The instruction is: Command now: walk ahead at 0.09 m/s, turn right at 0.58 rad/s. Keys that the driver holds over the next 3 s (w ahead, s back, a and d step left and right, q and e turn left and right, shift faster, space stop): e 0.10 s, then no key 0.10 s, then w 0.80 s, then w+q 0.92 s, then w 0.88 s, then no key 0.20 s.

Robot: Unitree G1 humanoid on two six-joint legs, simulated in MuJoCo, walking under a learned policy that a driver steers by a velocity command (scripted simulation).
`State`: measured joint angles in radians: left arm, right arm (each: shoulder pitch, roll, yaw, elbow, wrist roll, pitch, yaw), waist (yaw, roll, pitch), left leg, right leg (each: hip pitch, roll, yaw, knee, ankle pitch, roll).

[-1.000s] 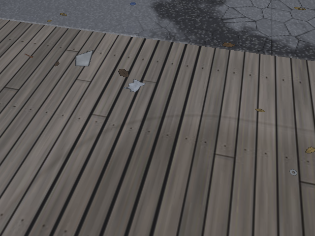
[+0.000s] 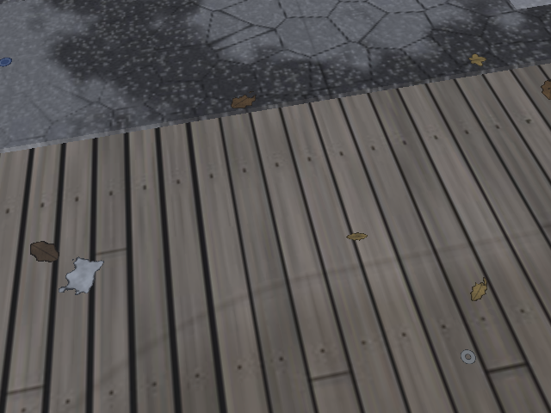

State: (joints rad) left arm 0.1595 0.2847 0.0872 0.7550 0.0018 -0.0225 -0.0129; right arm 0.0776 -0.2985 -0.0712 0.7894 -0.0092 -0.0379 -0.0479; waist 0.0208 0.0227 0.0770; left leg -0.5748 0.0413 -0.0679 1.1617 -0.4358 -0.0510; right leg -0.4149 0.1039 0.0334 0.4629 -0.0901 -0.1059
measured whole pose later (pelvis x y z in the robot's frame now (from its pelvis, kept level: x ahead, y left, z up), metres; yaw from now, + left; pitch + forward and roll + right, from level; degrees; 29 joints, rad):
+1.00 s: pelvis +0.32 -0.05 +0.01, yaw -10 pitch +2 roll -1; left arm 0.35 0.25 0.06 0.82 0.00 -0.08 -0.02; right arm 0.18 -0.30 -0.06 0.74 0.01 -0.08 0.01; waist 0.05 0.05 -0.01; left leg -0.67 0.13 -0.02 0.93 -0.13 -0.01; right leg -0.09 0.06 -0.03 0.26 -0.20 -0.06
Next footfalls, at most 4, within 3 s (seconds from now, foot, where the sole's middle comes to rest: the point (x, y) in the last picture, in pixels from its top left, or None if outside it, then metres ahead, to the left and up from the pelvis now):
0.32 left None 0.14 0.16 -0.77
0.72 right None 0.30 -0.14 -0.77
1.24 left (293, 307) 0.67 0.04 -0.77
1.74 right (360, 217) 0.94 -0.16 -0.77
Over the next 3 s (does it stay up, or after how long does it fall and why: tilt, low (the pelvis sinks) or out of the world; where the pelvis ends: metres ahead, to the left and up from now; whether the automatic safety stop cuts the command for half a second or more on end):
stays up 1.39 0.14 0.01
